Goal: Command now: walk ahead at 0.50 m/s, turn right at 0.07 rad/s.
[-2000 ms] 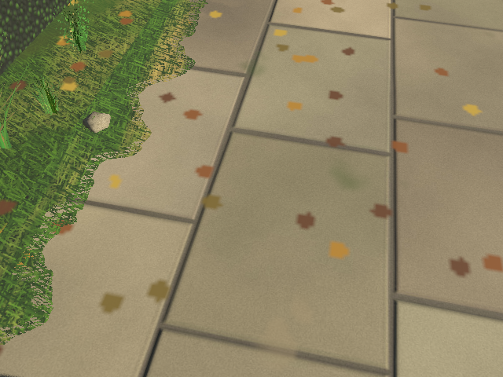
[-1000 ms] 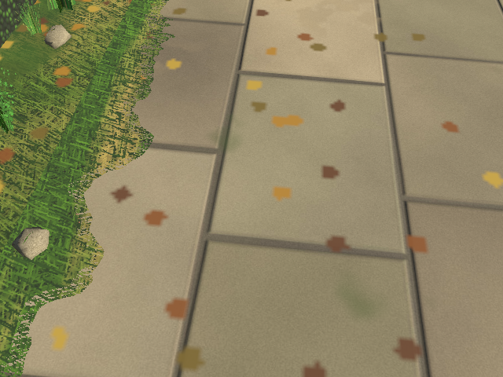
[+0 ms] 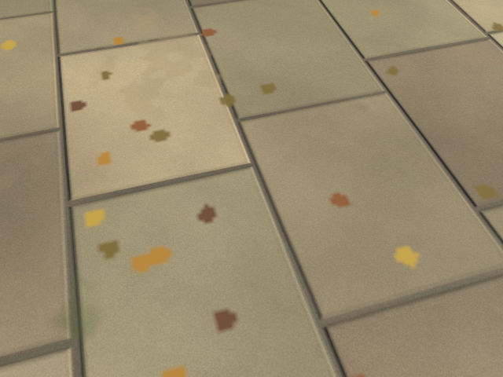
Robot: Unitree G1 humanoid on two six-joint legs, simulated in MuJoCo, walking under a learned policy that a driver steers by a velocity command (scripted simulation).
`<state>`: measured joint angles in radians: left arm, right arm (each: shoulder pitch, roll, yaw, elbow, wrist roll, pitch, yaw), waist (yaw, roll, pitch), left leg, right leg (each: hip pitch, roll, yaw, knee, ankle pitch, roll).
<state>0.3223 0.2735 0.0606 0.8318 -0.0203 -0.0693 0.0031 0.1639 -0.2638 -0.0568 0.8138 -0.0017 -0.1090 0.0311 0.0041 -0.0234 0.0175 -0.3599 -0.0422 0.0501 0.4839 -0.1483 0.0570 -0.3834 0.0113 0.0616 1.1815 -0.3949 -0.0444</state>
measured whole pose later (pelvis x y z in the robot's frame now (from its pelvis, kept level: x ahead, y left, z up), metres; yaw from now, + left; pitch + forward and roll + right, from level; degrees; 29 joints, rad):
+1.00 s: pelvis +0.47 +0.04 -0.01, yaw +25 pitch +3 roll -1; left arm 0.13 0.31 0.06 0.78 0.00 -0.04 0.02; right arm 0.15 -0.30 -0.08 0.65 0.00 -0.01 0.02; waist 0.00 -0.01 0.08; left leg -0.48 -0.07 0.00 0.54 -0.11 0.08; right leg -0.49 -0.03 0.03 1.24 -0.50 0.05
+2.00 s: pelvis +0.58 +0.03 +0.00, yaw +31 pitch -1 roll +0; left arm 0.19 0.23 0.02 0.87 0.01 -0.02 0.01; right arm 0.19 -0.22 -0.05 0.78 -0.01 0.02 -0.03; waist 0.01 0.00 0.03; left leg -0.26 -0.04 -0.11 0.55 -0.27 -0.01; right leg -0.19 0.01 0.00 0.54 -0.33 -0.01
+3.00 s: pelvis +0.96 +0.22 +0.01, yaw +31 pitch +1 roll -2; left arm 0.32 0.26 0.05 0.93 0.00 -0.10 -0.03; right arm 0.17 -0.29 -0.06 0.83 0.00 -0.07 -0.02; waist 0.05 0.04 0.01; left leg -0.69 0.15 -0.05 0.94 -0.10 0.01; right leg -0.12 0.08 -0.05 0.26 -0.15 -0.08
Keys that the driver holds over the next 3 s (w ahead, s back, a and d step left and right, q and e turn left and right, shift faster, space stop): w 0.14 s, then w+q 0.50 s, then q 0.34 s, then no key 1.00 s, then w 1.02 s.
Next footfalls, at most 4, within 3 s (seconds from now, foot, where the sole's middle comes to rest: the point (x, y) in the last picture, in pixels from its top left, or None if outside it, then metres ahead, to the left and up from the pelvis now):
0.38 right None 0.38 -0.15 -0.77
0.86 left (199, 342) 0.57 0.16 -0.77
1.30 right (282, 313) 0.65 -0.06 -0.77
2.72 right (208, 206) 1.02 0.17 -0.77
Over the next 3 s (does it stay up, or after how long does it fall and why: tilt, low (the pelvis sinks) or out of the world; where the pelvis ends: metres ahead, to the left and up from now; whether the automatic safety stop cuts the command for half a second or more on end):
stays up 0.96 0.22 0.01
